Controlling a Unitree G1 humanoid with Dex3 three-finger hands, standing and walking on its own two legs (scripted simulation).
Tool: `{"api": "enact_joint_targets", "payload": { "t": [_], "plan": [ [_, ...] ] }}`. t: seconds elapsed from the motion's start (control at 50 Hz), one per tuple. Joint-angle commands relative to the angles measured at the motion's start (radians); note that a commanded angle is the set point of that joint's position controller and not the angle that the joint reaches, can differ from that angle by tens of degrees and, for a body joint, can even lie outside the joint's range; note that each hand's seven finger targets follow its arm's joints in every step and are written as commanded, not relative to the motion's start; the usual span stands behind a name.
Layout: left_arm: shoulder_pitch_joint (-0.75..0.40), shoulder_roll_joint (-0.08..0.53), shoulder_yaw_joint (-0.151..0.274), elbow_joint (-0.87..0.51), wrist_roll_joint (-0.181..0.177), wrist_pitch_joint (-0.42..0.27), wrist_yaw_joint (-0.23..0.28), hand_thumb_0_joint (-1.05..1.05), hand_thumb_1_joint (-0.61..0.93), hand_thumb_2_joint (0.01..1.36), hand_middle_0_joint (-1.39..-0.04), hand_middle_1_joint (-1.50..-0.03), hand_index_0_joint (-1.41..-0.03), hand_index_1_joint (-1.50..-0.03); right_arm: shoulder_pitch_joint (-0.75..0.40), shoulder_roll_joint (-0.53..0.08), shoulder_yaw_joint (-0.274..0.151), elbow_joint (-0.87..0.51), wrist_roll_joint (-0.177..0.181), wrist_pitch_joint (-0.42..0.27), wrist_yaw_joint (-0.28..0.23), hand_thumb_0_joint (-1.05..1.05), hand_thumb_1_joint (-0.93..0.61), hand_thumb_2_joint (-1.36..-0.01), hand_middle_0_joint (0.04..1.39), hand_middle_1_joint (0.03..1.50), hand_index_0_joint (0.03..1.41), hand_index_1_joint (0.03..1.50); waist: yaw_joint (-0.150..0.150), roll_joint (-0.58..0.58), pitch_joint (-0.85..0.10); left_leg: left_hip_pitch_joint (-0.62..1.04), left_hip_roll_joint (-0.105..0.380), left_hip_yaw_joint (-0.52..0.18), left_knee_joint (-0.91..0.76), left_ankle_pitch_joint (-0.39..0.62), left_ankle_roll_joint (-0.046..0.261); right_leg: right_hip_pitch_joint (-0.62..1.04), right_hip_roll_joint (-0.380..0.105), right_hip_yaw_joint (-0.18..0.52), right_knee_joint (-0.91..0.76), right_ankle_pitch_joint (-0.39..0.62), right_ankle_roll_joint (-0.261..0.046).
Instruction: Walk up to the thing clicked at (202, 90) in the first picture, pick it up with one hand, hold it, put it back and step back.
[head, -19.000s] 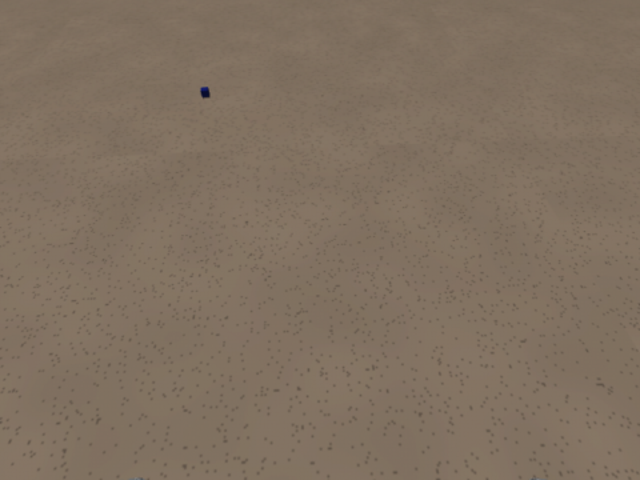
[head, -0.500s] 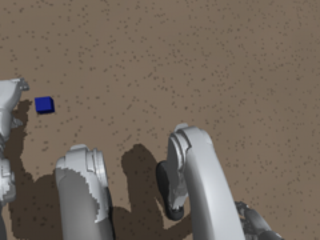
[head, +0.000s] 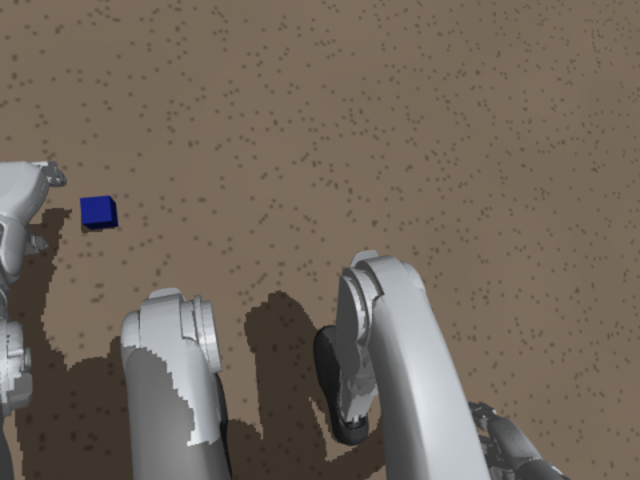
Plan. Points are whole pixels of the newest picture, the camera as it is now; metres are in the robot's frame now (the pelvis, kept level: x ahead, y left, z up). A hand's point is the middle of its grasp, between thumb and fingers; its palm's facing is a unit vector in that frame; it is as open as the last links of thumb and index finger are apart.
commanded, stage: rise first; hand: left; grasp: from above
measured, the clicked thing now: (99, 212) +0.48 +0.26 -0.31
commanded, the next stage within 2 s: approach in 0.54 s
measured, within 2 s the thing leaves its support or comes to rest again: neither
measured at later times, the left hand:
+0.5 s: hand (31, 221) +0.43 +0.31 -0.18, palm faces -0.45 -0.05 -0.89, open 9.0 cm
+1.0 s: hand (82, 198) +0.46 +0.25 -0.18, palm faces -0.43 -0.03 -0.90, open 9.7 cm
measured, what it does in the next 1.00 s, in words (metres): stands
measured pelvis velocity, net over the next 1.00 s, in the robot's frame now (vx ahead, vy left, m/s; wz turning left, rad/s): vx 0.00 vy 0.00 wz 0.00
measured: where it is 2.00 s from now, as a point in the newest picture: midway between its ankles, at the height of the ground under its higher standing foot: (280, 427)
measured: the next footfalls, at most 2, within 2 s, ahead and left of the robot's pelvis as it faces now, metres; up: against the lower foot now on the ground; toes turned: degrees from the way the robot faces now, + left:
none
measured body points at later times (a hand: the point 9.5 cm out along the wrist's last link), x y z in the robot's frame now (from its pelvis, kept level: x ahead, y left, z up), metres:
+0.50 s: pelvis +0.00 +0.00 +0.00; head +0.23 +0.08 +0.37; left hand +0.45 +0.31 -0.13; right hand +0.05 -0.27 -0.10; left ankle +0.07 +0.11 -0.30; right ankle +0.11 -0.12 -0.30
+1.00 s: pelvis +0.00 +0.00 +0.00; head +0.23 +0.07 +0.38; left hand +0.48 +0.25 -0.13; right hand +0.05 -0.28 -0.10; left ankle +0.07 +0.11 -0.30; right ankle +0.11 -0.12 -0.30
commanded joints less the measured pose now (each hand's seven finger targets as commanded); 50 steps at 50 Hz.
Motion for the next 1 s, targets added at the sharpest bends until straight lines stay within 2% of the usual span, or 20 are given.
{"api": "enact_joint_targets", "payload": {
  "t": [0.0,0.14,0.16,0.26,0.28,0.32,0.36,0.4,0.46,0.5,0.6,0.64,0.66,0.72,0.74,0.78,0.86,0.94,0.96,0.98],
  "plan": [
    [-0.288,0.237,0.033,-0.123,-0.012,-0.007,0.042,0.0,0.159,0.442,-0.745,-0.34,-0.727,-0.361,0.205,-0.251,-0.078,-0.006,-0.004,-0.004,-0.013,0.0,-0.908,-0.902,0.2,0.3,0.2,0.3,-0.007,0.294,-0.627,0.49,-0.018,0.055,-0.274,0.183,0.01,0.312,0.041,-0.057,-0.212,0.166,-0.058],
    [-0.289,0.248,0.052,-0.155,-0.004,0.004,0.059,0.0,0.17,0.431,-0.757,-0.312,-0.735,-0.337,0.197,-0.259,-0.086,-0.015,-0.002,-0.007,-0.013,0.0,-0.906,-0.901,0.2,0.3,0.2,0.3,-0.006,0.357,-0.659,0.552,-0.012,0.035,-0.304,0.2,-0.004,0.274,0.032,-0.066,-0.182,0.176,-0.056],
    [-0.277,0.22,0.026,-0.119,-0.001,0.006,0.057,0.0,0.181,0.419,-0.765,-0.314,-0.745,-0.337,0.19,-0.252,-0.08,-0.012,-0.002,-0.006,-0.013,0.0,-0.907,-0.902,0.2,0.3,0.2,0.3,-0.014,0.346,-0.642,0.53,-0.013,0.042,-0.292,0.193,0.0,0.271,0.037,-0.066,-0.187,0.173,-0.058],
    [-0.279,0.219,0.02,-0.072,-0.001,0.015,0.059,0.0,0.185,0.413,-0.757,-0.331,-0.744,-0.346,0.193,-0.249,-0.072,-0.011,-0.006,-0.012,-0.014,0.0,-0.906,-0.901,0.2,0.3,0.2,0.3,-0.02,0.298,-0.603,0.473,-0.019,0.058,-0.273,0.161,0.011,0.289,0.04,-0.057,-0.208,0.151,-0.056],
    [-0.32,0.254,0.05,-0.111,-0.01,0.007,0.065,0.0,0.199,0.404,-0.769,-0.319,-0.755,-0.335,0.195,-0.255,-0.072,-0.015,-0.011,-0.014,-0.015,0.0,-0.906,-0.901,0.2,0.3,0.2,0.3,-0.027,0.28,-0.623,0.46,-0.021,0.058,-0.267,0.156,0.015,0.303,0.039,-0.058,-0.212,0.147,-0.053],
    [-0.276,0.222,0.025,-0.07,-0.011,0.009,0.058,0.0,0.194,0.407,-0.77,-0.319,-0.755,-0.337,0.193,-0.249,-0.069,-0.016,-0.009,-0.018,-0.013,0.0,-0.907,-0.901,0.2,0.3,0.2,0.3,-0.021,0.272,-0.599,0.44,-0.023,0.064,-0.271,0.134,0.017,0.307,0.04,-0.053,-0.217,0.127,-0.054],
    [-0.304,0.276,0.058,-0.131,-0.01,0.001,0.06,0.0,0.212,0.391,-0.77,-0.326,-0.763,-0.335,0.195,-0.256,-0.072,-0.017,-0.01,-0.022,-0.015,0.0,-0.906,-0.9,0.2,0.3,0.2,0.3,-0.009,0.291,-0.644,0.467,-0.023,0.062,-0.271,0.145,0.015,0.32,0.039,-0.053,-0.214,0.133,-0.054],
    [-0.267,0.262,0.049,-0.097,-0.013,0.003,0.058,0.0,0.218,0.381,-0.779,-0.315,-0.771,-0.324,0.193,-0.25,-0.073,-0.015,-0.008,-0.021,-0.014,0.0,-0.908,-0.901,0.2,0.3,0.2,0.3,-0.001,0.296,-0.659,0.471,-0.023,0.065,-0.265,0.156,0.012,0.324,0.041,-0.049,-0.205,0.14,-0.058],
    [-0.323,0.273,0.051,-0.113,-0.002,0.001,0.06,0.0,0.21,0.387,-0.773,-0.321,-0.765,-0.331,0.201,-0.255,-0.07,-0.012,-0.014,-0.024,-0.014,0.0,-0.908,-0.901,0.2,0.3,0.2,0.3,-0.034,0.291,-0.623,0.464,-0.02,0.062,-0.256,0.156,0.014,0.302,0.04,-0.054,-0.206,0.146,-0.055],
    [-0.3,0.258,0.044,-0.111,-0.008,0.002,0.057,0.0,0.213,0.383,-0.769,-0.326,-0.765,-0.332,0.201,-0.253,-0.074,-0.006,-0.008,-0.023,-0.014,0.0,-0.908,-0.901,0.2,0.3,0.2,0.3,-0.011,0.317,-0.646,0.493,-0.019,0.057,-0.269,0.172,0.008,0.295,0.039,-0.056,-0.198,0.153,-0.059],
    [-0.308,0.266,0.049,-0.122,-0.014,0.003,0.053,0.0,0.214,0.383,-0.771,-0.313,-0.764,-0.323,0.212,-0.259,-0.074,-0.01,-0.011,-0.025,-0.01,0.0,-0.906,-0.9,0.2,0.3,0.2,0.3,-0.026,0.316,-0.628,0.481,-0.019,0.054,-0.269,0.172,0.007,0.292,0.036,-0.061,-0.195,0.156,-0.058],
    [-0.265,0.269,0.06,-0.105,-0.009,0.007,0.047,0.0,0.177,0.419,-0.737,-0.325,-0.726,-0.338,0.206,-0.261,-0.08,-0.018,-0.01,-0.024,-0.011,0.0,-0.898,-0.892,0.2,0.3,0.2,0.3,-0.014,0.311,-0.639,0.497,-0.017,0.055,-0.268,0.194,0.006,0.303,0.036,-0.061,-0.195,0.176,-0.057],
    [-0.27,0.215,0.02,-0.108,-0.015,0.007,0.039,0.0,0.177,0.412,-0.717,-0.343,-0.715,-0.346,0.209,-0.252,-0.078,-0.009,-0.007,-0.024,-0.009,0.0,-0.896,-0.891,0.2,0.3,0.2,0.3,-0.016,0.322,-0.644,0.503,-0.018,0.057,-0.27,0.19,0.004,0.296,0.038,-0.06,-0.193,0.171,-0.06],
    [-0.29,0.206,0.023,-0.152,-0.022,0.002,0.038,0.0,0.145,0.443,-0.707,-0.35,-0.696,-0.363,0.219,-0.26,-0.087,-0.015,-0.007,-0.02,-0.008,0.0,-0.896,-0.891,0.2,0.3,0.2,0.3,-0.027,0.331,-0.676,0.521,-0.017,0.049,-0.273,0.218,0.002,0.311,0.037,-0.067,-0.193,0.199,-0.059],
    [-0.314,0.145,-0.017,-0.135,-0.027,0.004,0.034,0.0,0.139,0.446,-0.699,-0.354,-0.689,-0.366,0.225,-0.253,-0.083,-0.006,-0.006,-0.022,-0.006,0.0,-0.896,-0.891,0.2,0.3,0.2,0.3,-0.047,0.326,-0.648,0.517,-0.017,0.046,-0.272,0.208,0.001,0.288,0.036,-0.068,-0.191,0.194,-0.058],
    [-0.374,0.104,-0.053,-0.122,-0.025,0.002,0.034,0.0,0.139,0.447,-0.69,-0.381,-0.686,-0.387,0.228,-0.253,-0.082,0.002,-0.008,-0.022,-0.006,0.0,-0.897,-0.891,0.2,0.3,0.2,0.3,-0.072,0.314,-0.624,0.496,-0.015,0.041,-0.274,0.171,0.003,0.264,0.041,-0.073,-0.201,0.168,-0.061],
    [-0.452,0.072,-0.083,-0.122,-0.019,0.008,0.062,0.0,0.114,0.477,-0.678,-0.373,-0.666,-0.387,0.239,-0.256,-0.077,0.007,-0.016,-0.031,-0.013,0.0,-0.893,-0.89,0.2,0.3,0.2,0.3,-0.091,0.31,-0.633,0.505,-0.014,0.046,-0.263,0.166,0.002,0.267,0.043,-0.074,-0.214,0.168,-0.058],
    [-0.452,0.133,-0.046,-0.043,0.019,0.044,0.114,0.0,0.094,0.495,-0.67,-0.38,-0.655,-0.398,0.233,-0.258,-0.063,0.005,-0.02,-0.039,-0.012,0.0,-0.895,-0.891,0.2,0.3,0.2,0.3,-0.071,0.353,-0.624,0.509,-0.017,0.057,-0.274,0.176,-0.003,0.264,0.042,-0.069,-0.195,0.177,-0.064],
    [-0.465,0.146,-0.035,-0.011,0.026,0.055,0.125,0.0,0.105,0.491,-0.677,-0.363,-0.661,-0.381,0.233,-0.262,-0.058,0.004,-0.026,-0.044,-0.006,0.0,-0.893,-0.89,0.2,0.3,0.2,0.3,-0.085,0.35,-0.604,0.498,-0.013,0.051,-0.272,0.171,-0.003,0.247,0.039,-0.073,-0.184,0.174,-0.062],
    [-0.456,0.17,-0.011,-0.015,0.036,0.066,0.14,0.0,0.097,0.496,-0.671,-0.365,-0.654,-0.384,0.234,-0.265,-0.055,0.0,-0.027,-0.043,-0.003,0.0,-0.892,-0.889,0.2,0.3,0.2,0.3,-0.067,0.368,-0.628,0.508,-0.016,0.058,-0.281,0.192,-0.003,0.269,0.041,-0.071,-0.188,0.188,-0.063]
  ]
}}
